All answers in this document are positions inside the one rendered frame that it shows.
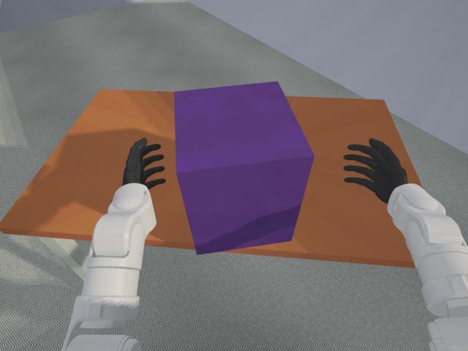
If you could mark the table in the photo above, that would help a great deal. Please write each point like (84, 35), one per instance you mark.
(338, 221)

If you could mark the robot right hand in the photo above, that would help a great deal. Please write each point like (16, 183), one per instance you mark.
(386, 170)

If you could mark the left robot forearm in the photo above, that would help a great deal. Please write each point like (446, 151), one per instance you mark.
(109, 295)

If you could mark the carton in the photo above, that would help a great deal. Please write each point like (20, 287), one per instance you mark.
(242, 163)

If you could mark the robot left hand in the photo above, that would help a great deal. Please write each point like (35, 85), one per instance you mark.
(134, 171)

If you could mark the right robot forearm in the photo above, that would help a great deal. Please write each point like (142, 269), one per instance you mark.
(438, 249)

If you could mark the robot left upper arm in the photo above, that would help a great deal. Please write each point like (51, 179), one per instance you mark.
(103, 343)

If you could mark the robot right upper arm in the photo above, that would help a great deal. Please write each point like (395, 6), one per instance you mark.
(448, 334)

